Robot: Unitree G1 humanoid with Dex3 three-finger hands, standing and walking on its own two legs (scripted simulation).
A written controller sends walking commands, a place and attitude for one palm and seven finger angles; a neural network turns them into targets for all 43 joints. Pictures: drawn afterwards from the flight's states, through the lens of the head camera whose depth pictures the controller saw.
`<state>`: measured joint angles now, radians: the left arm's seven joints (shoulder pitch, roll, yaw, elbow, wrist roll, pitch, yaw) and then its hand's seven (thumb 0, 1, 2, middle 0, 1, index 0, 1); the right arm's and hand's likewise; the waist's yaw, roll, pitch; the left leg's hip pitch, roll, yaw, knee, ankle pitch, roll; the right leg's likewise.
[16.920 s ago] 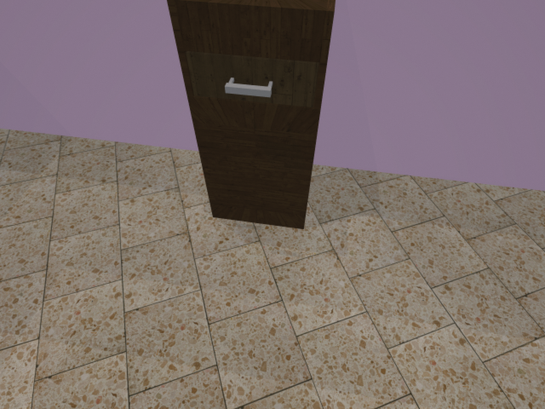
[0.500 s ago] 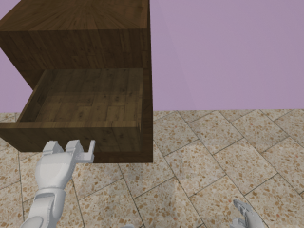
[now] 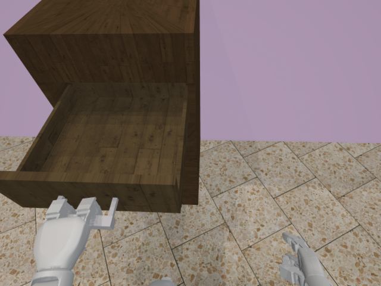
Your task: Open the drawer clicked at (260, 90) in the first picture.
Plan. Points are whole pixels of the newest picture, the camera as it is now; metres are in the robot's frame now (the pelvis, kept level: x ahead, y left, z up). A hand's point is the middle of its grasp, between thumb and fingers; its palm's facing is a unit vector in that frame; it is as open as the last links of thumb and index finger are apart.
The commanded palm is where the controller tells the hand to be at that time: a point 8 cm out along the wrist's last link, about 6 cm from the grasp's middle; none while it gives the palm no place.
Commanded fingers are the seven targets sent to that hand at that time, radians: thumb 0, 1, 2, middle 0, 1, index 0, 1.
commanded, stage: pull the drawer open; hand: left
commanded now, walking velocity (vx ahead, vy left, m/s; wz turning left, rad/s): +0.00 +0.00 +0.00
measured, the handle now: (83, 211) +0.26 +0.25 +0.01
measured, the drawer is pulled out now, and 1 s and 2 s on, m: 0.30 0.30 0.30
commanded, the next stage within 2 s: open the thumb to release the handle in 0.22 s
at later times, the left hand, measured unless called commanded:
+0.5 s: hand (76, 241) +0.20 +0.26 -0.01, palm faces +0.04 -0.04 -1.00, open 6.1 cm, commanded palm +0.18 +0.26 +0.04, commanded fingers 0.00 0.20 0.60 -0.35 -1.27 -0.35 -1.27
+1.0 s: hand (76, 244) +0.20 +0.25 -0.01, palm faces +0.00 -0.06 -1.00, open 13.6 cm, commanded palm +0.18 +0.26 +0.04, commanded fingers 0.00 -0.50 0.30 -0.30 -1.20 -0.30 -1.20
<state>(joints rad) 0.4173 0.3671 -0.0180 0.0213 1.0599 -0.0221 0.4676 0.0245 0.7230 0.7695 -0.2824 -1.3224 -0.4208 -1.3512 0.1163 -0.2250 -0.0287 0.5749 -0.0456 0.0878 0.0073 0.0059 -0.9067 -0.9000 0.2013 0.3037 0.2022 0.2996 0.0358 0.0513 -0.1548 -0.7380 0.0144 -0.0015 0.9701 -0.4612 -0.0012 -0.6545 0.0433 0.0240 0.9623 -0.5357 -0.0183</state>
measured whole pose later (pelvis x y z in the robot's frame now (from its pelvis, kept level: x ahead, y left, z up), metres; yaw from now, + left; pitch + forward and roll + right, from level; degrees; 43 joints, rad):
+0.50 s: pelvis -0.01 +0.00 -0.01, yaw +0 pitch +15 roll -1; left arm 0.39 0.38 0.01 0.01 1.05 -0.04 0.51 0.01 0.63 0.77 -0.35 -1.30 -0.40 -1.32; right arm 0.14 -0.25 -0.05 0.60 -0.05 0.09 -0.01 0.01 -0.91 -0.90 0.20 0.30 0.20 0.30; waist 0.04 0.06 -0.15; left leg -0.82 0.01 -0.01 1.04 -0.48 0.00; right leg -0.74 0.04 0.01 1.04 -0.56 -0.02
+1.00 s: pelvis -0.02 -0.01 +0.00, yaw +1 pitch +12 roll +0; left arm 0.29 0.38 0.00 0.13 1.05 -0.05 0.45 0.00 -0.45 0.32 -0.32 -1.21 -0.33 -1.21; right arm 0.12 -0.24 -0.04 0.61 -0.04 0.08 -0.05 0.01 -0.91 -0.90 0.20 0.30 0.20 0.30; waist 0.04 0.05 -0.14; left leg -0.75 0.01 -0.03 0.96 -0.42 -0.01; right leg -0.67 0.05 0.00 0.97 -0.51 -0.03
